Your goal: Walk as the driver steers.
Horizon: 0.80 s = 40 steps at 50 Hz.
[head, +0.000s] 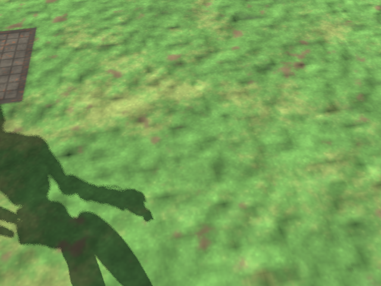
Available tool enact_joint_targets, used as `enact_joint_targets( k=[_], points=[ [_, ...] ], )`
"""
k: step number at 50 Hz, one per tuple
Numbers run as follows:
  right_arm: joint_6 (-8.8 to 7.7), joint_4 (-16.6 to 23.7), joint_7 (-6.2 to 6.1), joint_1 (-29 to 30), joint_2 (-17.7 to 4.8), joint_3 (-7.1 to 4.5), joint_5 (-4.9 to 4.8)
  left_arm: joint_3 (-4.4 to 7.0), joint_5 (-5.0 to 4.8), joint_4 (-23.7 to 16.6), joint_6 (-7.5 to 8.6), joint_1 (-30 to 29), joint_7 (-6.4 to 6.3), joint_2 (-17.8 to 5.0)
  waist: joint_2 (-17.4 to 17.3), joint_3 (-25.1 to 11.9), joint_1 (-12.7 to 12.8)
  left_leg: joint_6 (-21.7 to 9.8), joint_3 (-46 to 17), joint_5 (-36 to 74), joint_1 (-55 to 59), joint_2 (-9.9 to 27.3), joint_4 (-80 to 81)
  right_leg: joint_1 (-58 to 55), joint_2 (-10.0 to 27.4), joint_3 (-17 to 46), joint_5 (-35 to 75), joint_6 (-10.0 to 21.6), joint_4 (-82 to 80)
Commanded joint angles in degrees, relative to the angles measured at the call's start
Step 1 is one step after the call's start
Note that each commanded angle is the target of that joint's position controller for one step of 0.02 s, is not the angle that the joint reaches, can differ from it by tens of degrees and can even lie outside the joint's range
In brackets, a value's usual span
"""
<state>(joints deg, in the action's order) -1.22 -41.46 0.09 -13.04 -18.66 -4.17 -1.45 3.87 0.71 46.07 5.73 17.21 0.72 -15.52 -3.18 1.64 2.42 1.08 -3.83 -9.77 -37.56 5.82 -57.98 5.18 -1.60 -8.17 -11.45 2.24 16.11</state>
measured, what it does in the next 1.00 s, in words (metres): walks ahead, turning left: left foot, then right foot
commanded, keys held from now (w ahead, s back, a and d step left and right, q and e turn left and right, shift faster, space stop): w+q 0.62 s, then q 0.16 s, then no key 0.10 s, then e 0.12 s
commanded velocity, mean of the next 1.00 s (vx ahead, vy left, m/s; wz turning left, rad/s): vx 0.40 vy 0.00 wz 0.51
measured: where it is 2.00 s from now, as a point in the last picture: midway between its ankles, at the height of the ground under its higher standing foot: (173, 283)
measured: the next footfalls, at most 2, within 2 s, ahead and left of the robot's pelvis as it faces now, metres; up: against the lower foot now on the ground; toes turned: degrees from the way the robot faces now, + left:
left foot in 0.24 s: +0.29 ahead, +0.15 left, +0.00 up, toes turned +12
right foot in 0.74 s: +0.61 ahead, +0.05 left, +0.00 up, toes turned +22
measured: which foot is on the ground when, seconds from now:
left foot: up 0.00-0.22, down 0.24-0.74, up 0.76-1.00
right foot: down 0.00-0.24, up 0.26-0.72, down 0.74-1.00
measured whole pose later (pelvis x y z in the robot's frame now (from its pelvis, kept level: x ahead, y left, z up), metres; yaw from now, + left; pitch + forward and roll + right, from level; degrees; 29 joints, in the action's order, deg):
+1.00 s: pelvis +0.49 +0.09 -0.01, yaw +31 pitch +1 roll +0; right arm 1.9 -36.8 -2.1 -11.0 -17.4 -3.2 0.3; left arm 2.0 0.7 45.4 2.8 8.6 1.3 -14.4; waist -1.6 4.3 1.6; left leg 3.9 -4.1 -21.5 -25.6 1.3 -46.2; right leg 17.3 -0.9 -2.0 -7.4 2.0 23.9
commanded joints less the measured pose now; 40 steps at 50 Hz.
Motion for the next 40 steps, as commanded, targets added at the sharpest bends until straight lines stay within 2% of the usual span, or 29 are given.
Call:
enact_joint_targets(
  k=[1, 5, 8, 10, 11, 12, 13, 14, 15, 16, 17, 18, 19, 21, 23, 26, 28, 31, 33, 35, 36, 37, 38, 39, 40],
  points=[
    [-0.62, 4.0, 0.95, 0.6, -0.4, 0.33, 0.09, 1.87, -0.13, -3.7, 1.01, -5.2, -0.62, -8.2, 6.1, 1.5, -1.4, -0.1, -0.8, 8.7, -1.0, 1.7, 8.1, 0.5, 15.6, 5.6, 15.2, 8.3, -9.0],
    [-0.88, 7.3, 2.43, 8.5, 0.1, 0.91, 0.15, 2.56, -0.96, -1.8, -0.08, -1.8, -0.98, -10.6, 4.7, 3.8, 1.5, -1.8, 3.1, 11.0, -0.8, 0.8, 17.5, -3.8, 16.9, 1.3, 16.3, 7.4, -8.4],
    [-0.68, 9.7, 3.23, 11.3, -0.9, 0.58, 0.16, 3.10, -1.93, -0.7, -1.32, -0.3, -1.02, -12.0, 5.3, 4.0, 1.5, -4.1, 5.4, 5.8, -0.8, -0.7, 20.8, -9.4, 18.4, -0.7, 23.3, 5.9, -4.5],
    [-0.27, 10.2, 3.34, 8.8, -2.8, -0.44, 0.37, 3.61, -2.42, -0.8, -2.09, -0.9, -1.34, -13.8, 7.4, 0.7, -1.1, -6.4, 8.8, 0.0, 5.6, -4.4, 21.2, -11.2, 18.2, -2.6, 41.9, 4.6, 3.3],
    [0.00, 9.2, 3.18, 3.7, -4.6, -1.55, 0.35, 3.76, -2.68, -0.9, -2.56, -1.4, -1.49, -14.4, 7.7, -2.7, -4.4, -7.9, 10.3, -1.7, 12.8, -7.0, 21.9, -10.6, 17.4, -3.7, 49.4, 3.8, 11.5],
    [0.28, 6.9, 2.54, -5.5, -7.5, -3.35, 0.16, 3.36, -2.85, -1.2, -2.80, -1.9, -1.66, -13.6, 6.5, -7.5, -9.5, -10.1, 10.4, 1.5, 26.4, -9.5, 25.4, -5.3, 15.3, -5.3, 48.3, 2.0, 23.7],
    [1.01, 5.1, 1.26, -13.7, -12.5, -5.20, -0.18, 2.03, -1.10, -2.2, -2.41, -0.3, -1.74, -10.4, -1.3, -12.6, -12.0, -13.5, -2.4, 2.7, 43.7, -2.1, 26.5, 9.6, 12.4, -5.4, 26.5, -0.8, 41.9],
    [0.17, 6.4, 1.28, -10.1, -17.4, -5.30, -0.25, -0.31, 0.52, -5.5, -0.88, 4.2, -0.97, -3.1, -13.4, -17.7, -4.4, -24.1, -36.1, -9.8, 58.3, 10.9, 34.3, 33.2, 0.0, 2.7, -22.8, -3.8, 59.6],
    [-0.89, 7.8, 1.81, -11.2, -12.0, -3.76, 0.05, 0.51, -1.48, -5.9, 0.93, -2.5, -0.23, -8.6, -5.3, -21.1, -9.2, -23.7, -42.5, -14.9, 59.1, 13.0, 41.0, 38.6, 1.2, 13.7, -22.4, -2.8, 63.8],
    [-1.74, 7.1, 2.00, -9.4, -9.4, -2.90, 0.53, 1.01, -3.24, -7.6, 1.84, -6.9, 0.12, -10.5, -2.9, -12.8, -9.0, -21.1, -34.4, -10.8, 53.2, 11.6, 42.0, 42.2, 3.4, 13.3, -16.5, -1.6, 61.7],
    [-2.13, 7.2, 1.96, -6.2, -8.2, -2.53, 0.38, 0.68, -2.46, -7.4, 2.32, -7.3, -0.27, -9.5, 1.7, -8.2, -6.4, -19.3, -27.7, -4.5, 45.1, 9.0, 41.7, 40.0, 5.8, 13.1, -11.7, -1.2, 56.9],
    [-2.18, 7.7, 1.78, -2.8, -6.7, -2.08, 0.64, 0.93, -0.97, -6.8, 2.31, -6.9, -0.68, -9.6, 2.6, -5.6, -4.2, -18.1, -22.6, 2.3, 38.3, 6.8, 42.0, 36.3, 7.4, 13.1, -8.8, -1.7, 52.1],
    [-2.27, 8.7, 1.48, -0.9, -5.6, -1.61, 1.37, 1.19, -0.55, -6.4, 1.74, -5.6, -0.65, -9.8, 1.2, -5.2, -2.4, -17.8, -20.0, 7.1, 34.0, 5.4, 43.1, 32.6, 8.4, 13.6, -6.7, -2.1, 50.1],
    [-2.56, 8.6, 1.00, -0.3, -5.8, -1.64, 1.28, 1.09, 0.04, -6.2, 0.54, -4.8, -0.65, -8.7, 1.0, -4.7, -1.3, -18.4, -17.1, 13.4, 29.5, 4.3, 44.7, 30.0, 8.2, 12.6, -4.9, -3.9, 46.4],
    [-2.66, 7.7, 0.22, -1.7, -6.9, -1.93, 0.98, 0.63, 0.38, -6.9, -0.21, -7.1, -0.85, -7.2, 1.3, -3.2, -1.6, -18.1, -13.7, 15.9, 26.2, 2.7, 45.4, 30.2, 7.3, 11.7, -0.7, -5.7, 40.6],
    [-2.23, 6.3, -0.71, -4.1, -7.7, -2.17, 0.55, -0.24, 0.17, -8.6, -0.17, -14.0, -0.63, -5.4, -0.2, -1.5, -4.1, -15.4, -10.7, 11.7, 24.3, -0.3, 45.0, 28.8, 5.2, 11.5, 10.7, -6.8, 27.1],
    [-1.91, 5.4, -1.01, -5.6, -8.0, -2.30, 0.38, -0.60, -0.29, -9.5, 0.19, -17.9, -0.10, -4.8, -1.1, -0.9, -5.7, -13.9, -10.8, 7.5, 23.3, -1.0, 44.5, 25.7, 3.3, 11.2, 15.9, -6.7, 19.8],
    [-1.54, 4.0, -1.13, -8.1, -8.1, -2.44, -0.06, -0.28, -1.03, -10.7, 0.86, -21.1, 0.61, -6.1, -1.8, -0.5, -6.7, -13.2, -14.7, 4.2, 25.8, 0.7, 42.0, 23.7, 2.1, 12.5, 16.7, -5.8, 14.7],
    [-0.79, 3.5, -1.54, -8.1, -7.6, -2.51, 0.03, 0.44, -0.52, -10.8, 1.29, -20.6, 0.86, -7.7, -2.9, -0.6, -5.9, -11.8, -17.4, 9.6, 29.5, 1.0, 36.8, 22.6, 1.0, 13.1, 13.3, -4.6, 11.5],
    [0.03, 4.2, -1.95, -6.5, -7.2, -2.60, 0.17, 1.27, -0.17, -9.9, 1.80, -16.3, 0.72, -8.9, -4.8, -2.7, -3.5, -9.6, -19.2, 16.3, 31.4, 0.0, 30.3, 17.3, 0.2, 12.3, 11.1, -2.5, 9.5],
    [0.15, 5.1, -1.96, -5.0, -5.8, -2.15, 0.10, 1.77, 0.39, -9.1, 2.10, -12.1, 0.36, -9.7, -4.2, -5.6, -1.0, -7.3, -17.7, 18.6, 30.1, -3.1, 24.1, 9.9, 1.7, 11.8, 16.5, -0.9, 6.6],
    [0.06, 6.9, -1.95, -4.7, -2.7, -1.05, 1.00, 2.49, 1.49, -8.9, 2.19, -5.6, -0.06, -12.9, 1.3, -14.1, 1.5, -4.6, -14.2, 8.4, 23.4, -6.6, 9.9, -5.2, 11.4, 19.3, 30.1, 2.9, 10.1],
    [0.00, 6.4, -1.81, -16.8, 1.0, 0.03, 0.65, 2.77, 2.01, -8.1, 0.98, -2.5, -0.16, -15.1, 18.1, -22.9, -3.1, -0.4, -8.0, -32.5, 5.5, -14.8, -8.4, -24.7, 27.3, 39.4, 42.5, 14.1, 12.4],
    [0.17, 5.4, -1.73, -19.4, -5.6, -0.90, 0.00, 2.53, -0.07, -8.0, -0.09, -2.0, 0.19, -12.4, 17.3, -24.6, -2.6, 0.9, -8.2, -30.3, 0.4, -9.9, -16.9, -23.4, 29.3, 46.9, 29.7, 15.2, 9.8],
    [0.90, 5.6, -1.92, -12.5, -8.6, -1.91, -0.21, 1.41, -0.22, -9.3, -0.74, -4.6, -0.13, -8.4, 12.1, -17.0, -0.6, 2.2, -7.0, -25.5, -1.9, -8.1, -19.3, -17.0, 25.0, 38.6, 24.4, 12.8, 7.9]
  ],
)
Velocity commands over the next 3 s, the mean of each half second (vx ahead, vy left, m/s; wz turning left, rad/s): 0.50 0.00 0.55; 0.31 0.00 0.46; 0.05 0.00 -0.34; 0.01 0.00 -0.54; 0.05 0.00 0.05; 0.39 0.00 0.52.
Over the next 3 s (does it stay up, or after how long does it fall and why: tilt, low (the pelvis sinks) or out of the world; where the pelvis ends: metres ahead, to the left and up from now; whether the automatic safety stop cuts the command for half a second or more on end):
stays up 0.69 0.19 -0.02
